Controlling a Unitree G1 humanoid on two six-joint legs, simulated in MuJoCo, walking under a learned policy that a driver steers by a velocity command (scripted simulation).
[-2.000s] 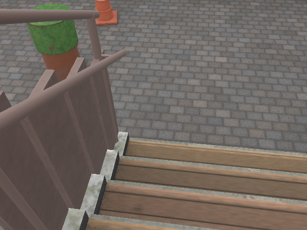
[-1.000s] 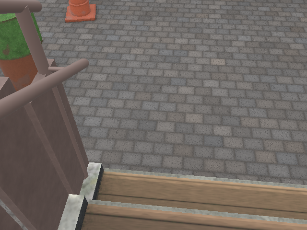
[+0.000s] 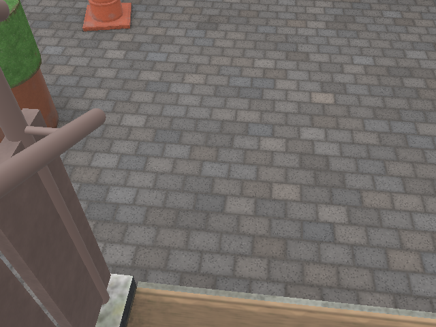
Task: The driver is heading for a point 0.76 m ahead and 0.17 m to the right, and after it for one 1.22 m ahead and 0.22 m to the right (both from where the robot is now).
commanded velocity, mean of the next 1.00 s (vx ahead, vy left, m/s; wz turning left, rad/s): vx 0.15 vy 0.00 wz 0.00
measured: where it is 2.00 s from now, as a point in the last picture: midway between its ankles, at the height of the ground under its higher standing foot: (247, 324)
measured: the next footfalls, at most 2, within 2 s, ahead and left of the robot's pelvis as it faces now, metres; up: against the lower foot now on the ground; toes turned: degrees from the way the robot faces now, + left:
left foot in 1.20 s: +0.35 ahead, +0.05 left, -0.16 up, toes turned -1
right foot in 1.66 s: +0.64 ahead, -0.20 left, -0.32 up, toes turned -6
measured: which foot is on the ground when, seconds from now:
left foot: down 0.00-0.76, up 0.78-1.00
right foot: down 0.00-1.00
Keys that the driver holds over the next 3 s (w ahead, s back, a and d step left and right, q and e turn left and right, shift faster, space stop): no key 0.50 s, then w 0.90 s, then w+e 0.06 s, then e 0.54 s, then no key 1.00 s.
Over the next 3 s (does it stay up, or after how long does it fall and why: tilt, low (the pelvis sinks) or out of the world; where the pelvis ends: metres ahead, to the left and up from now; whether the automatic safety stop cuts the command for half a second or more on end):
stays up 0.62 -0.08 -0.32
